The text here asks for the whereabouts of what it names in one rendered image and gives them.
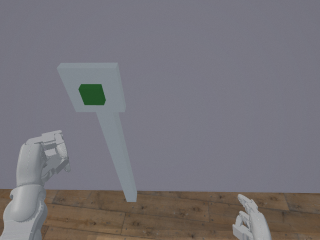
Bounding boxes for button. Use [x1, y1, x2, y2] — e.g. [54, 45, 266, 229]
[78, 84, 106, 105]

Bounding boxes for panel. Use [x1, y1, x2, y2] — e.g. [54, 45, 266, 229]
[57, 62, 137, 202]

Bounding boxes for robot right hand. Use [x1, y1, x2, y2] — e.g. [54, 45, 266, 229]
[232, 194, 272, 240]

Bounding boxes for robot left hand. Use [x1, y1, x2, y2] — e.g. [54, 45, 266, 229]
[16, 130, 71, 187]

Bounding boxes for left robot forearm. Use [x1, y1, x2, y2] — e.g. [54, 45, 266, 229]
[0, 184, 48, 240]

